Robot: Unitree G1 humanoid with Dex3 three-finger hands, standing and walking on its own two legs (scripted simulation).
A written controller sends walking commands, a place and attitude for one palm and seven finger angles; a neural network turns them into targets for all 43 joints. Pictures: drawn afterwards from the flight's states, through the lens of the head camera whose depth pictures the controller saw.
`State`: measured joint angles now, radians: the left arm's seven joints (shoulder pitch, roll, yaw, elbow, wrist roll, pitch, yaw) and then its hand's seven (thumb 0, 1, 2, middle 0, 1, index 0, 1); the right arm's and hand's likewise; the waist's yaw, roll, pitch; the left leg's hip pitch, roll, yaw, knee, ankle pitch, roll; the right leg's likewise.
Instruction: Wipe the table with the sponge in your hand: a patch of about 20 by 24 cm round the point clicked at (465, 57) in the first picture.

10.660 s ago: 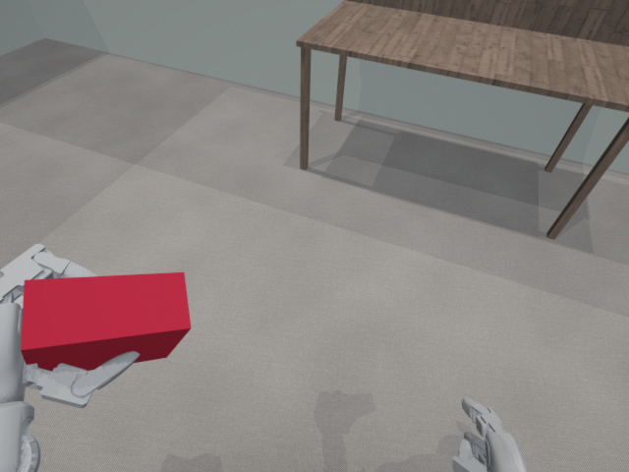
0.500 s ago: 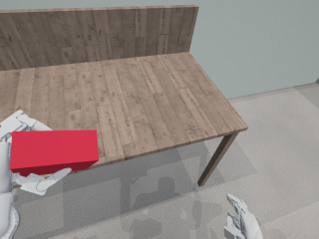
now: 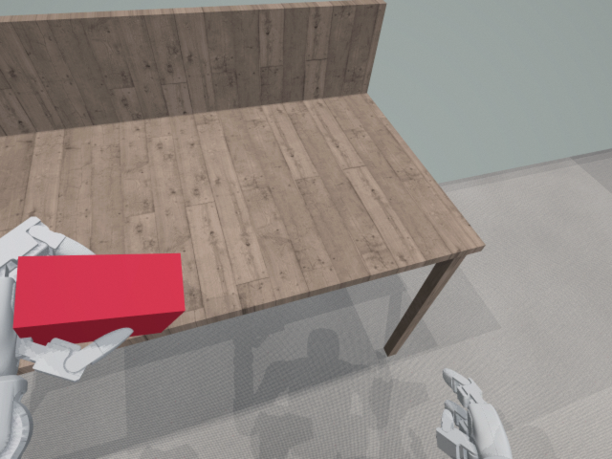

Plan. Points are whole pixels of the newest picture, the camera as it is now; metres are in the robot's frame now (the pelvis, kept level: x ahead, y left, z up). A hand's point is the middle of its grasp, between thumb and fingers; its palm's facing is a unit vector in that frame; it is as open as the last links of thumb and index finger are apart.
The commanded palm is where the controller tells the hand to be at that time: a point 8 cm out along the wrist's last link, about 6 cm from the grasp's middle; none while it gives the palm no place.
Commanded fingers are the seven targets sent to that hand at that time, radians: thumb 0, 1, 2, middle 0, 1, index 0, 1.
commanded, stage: look again from close up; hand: left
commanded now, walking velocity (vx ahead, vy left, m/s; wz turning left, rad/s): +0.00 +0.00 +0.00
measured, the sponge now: (127, 300) +0.23 +0.21 +0.13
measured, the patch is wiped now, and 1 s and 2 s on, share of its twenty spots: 0.00 0.00 0.00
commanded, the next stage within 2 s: shuffle to correct the standing spot in 0.24 s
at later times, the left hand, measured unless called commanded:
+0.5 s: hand (81, 304) +0.22 +0.24 +0.15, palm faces +0.39 -0.85 -0.36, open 9.9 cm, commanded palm +0.16 +0.27 +0.17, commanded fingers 0.00 0.10 1.30 -1.20 -1.60 -1.20 -1.60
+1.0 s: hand (118, 255) +0.27 +0.23 +0.16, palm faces +0.36 -0.84 -0.41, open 9.9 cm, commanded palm +0.21 +0.27 +0.17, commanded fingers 0.00 0.10 1.30 -1.20 -1.60 -1.20 -1.60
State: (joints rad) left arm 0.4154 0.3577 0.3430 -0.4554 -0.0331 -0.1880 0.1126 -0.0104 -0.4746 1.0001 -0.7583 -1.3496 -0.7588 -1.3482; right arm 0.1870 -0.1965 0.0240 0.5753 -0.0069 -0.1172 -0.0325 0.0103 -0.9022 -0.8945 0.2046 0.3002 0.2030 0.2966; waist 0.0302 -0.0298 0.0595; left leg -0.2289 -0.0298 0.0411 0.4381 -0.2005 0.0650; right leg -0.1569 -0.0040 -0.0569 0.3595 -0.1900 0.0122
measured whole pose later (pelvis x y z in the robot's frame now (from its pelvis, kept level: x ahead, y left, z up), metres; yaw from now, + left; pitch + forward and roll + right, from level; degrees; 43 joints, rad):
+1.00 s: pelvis +0.05 -0.01 -0.02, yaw +0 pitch +0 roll -1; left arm 0.46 0.39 0.38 -0.50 -0.05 -0.21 0.11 -0.01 -0.48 1.00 -0.76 -1.35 -0.76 -1.35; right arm 0.20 -0.20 0.00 0.58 0.01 -0.09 -0.03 0.01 -0.90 -0.89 0.20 0.30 0.20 0.30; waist -0.02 -0.01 0.02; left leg -0.26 -0.02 0.03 0.63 -0.37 0.05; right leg -0.19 0.00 -0.06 0.57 -0.38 -0.01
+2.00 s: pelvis +0.09 +0.03 -0.01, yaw -1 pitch -1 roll +1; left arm 0.42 0.37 0.37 -0.43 -0.03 -0.15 0.11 -0.01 -0.48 1.01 -0.76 -1.35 -0.76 -1.35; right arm 0.23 -0.18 0.02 0.62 -0.01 -0.11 -0.06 0.01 -0.90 -0.89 0.20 0.30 0.20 0.30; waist 0.00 -0.04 0.03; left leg -0.25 -0.02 0.04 0.52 -0.26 0.03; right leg -0.25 0.00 -0.03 0.58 -0.34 -0.02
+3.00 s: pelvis +0.06 +0.06 -0.01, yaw +0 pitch +1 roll +0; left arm 0.37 0.43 0.37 -0.47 -0.05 -0.24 0.13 -0.01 -0.48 1.01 -0.76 -1.35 -0.76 -1.35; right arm 0.18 -0.19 0.03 0.60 0.00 -0.18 0.02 0.01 -0.90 -0.89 0.20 0.30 0.20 0.30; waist 0.05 -0.08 0.07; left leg -0.32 -0.06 0.03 0.50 -0.19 0.06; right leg -0.30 -0.04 -0.04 0.53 -0.24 0.02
